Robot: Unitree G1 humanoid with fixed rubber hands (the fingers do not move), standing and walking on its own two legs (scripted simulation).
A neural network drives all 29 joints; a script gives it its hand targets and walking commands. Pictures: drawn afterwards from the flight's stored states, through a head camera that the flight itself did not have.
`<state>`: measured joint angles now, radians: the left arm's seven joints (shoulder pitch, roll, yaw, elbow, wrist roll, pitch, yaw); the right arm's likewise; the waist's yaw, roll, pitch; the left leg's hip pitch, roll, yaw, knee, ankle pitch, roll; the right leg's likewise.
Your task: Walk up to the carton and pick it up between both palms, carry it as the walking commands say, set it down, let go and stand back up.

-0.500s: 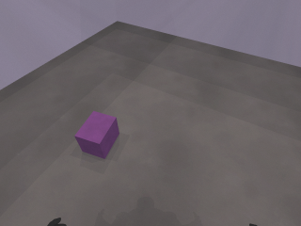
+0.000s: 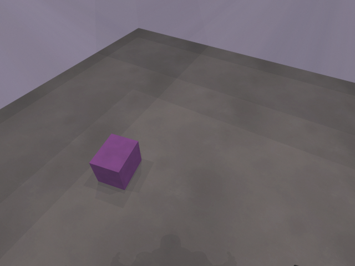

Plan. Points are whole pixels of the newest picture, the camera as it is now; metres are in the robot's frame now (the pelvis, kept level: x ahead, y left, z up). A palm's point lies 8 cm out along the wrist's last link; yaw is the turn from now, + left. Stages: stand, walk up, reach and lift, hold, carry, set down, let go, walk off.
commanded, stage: stand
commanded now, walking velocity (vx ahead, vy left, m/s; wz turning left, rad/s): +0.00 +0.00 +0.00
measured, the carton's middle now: (117, 161) +0.86 +0.37 -0.67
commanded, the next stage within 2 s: walk up in 0.34 s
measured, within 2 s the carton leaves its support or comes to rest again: neither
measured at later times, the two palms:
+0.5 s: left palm out of the picture +0.09 +0.31 -0.12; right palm out of the picture +0.09 -0.29 -0.11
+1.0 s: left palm out of the picture +0.11 +0.43 -0.11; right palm (277, 252) +0.18 -0.24 -0.10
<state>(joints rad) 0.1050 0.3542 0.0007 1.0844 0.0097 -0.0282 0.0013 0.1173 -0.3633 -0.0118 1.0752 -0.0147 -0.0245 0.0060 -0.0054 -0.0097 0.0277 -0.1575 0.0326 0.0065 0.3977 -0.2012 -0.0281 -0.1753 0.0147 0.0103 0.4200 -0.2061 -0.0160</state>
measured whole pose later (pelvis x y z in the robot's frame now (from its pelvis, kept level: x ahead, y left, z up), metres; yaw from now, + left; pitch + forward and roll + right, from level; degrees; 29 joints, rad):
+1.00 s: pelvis +0.09 +0.09 -0.02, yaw +11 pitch -4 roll +0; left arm 0.24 0.45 0.08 0.90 0.02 -0.05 -0.04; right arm 0.32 -0.42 -0.10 0.88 -0.04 -0.03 0.07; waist -0.03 -0.03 0.06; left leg -0.31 -0.01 -0.01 0.60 -0.25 0.06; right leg -0.38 -0.04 -0.03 0.92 -0.52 -0.02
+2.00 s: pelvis +0.39 +0.13 -0.04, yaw +21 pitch -2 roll +0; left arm 0.25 0.41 0.05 0.83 0.02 -0.04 -0.01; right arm 0.30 -0.44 -0.05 0.84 0.00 -0.02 0.00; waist -0.01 0.03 0.07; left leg -0.39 0.01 -0.01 0.81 -0.42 0.03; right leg -0.45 -0.07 -0.06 0.78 -0.31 0.00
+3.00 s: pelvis +0.41 +0.13 -0.01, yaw +25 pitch -1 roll +0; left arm 0.11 0.40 0.03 1.09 0.01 -0.02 -0.01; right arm 0.09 -0.39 -0.03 1.08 -0.01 0.00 0.02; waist 0.02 0.00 0.03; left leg -0.28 -0.01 -0.08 0.54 -0.25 -0.02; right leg -0.31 -0.08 -0.12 0.52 -0.20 0.01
